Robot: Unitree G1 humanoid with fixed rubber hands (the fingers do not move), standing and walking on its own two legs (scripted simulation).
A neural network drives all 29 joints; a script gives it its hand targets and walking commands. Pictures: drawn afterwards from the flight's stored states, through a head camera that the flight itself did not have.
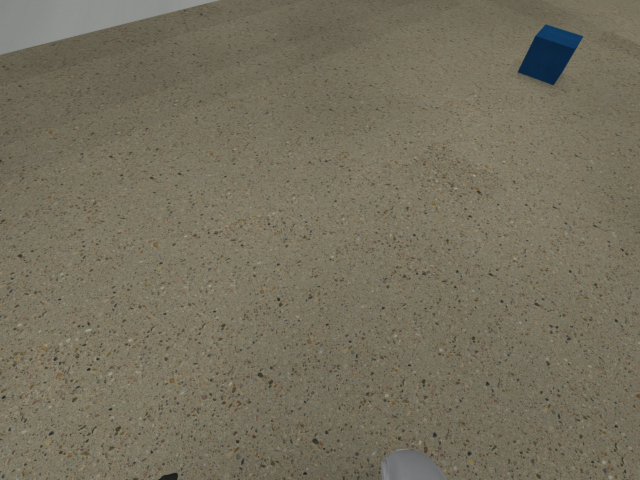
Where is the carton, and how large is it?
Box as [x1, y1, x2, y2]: [518, 25, 582, 84]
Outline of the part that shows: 545,25 535,36 518,72 553,84 561,73 582,36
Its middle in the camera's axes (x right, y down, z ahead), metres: +1.54 -1.25 +2.57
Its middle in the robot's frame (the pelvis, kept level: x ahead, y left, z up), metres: +2.69 -1.52 -0.66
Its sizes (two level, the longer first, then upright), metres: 0.246 0.241 0.239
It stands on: the floor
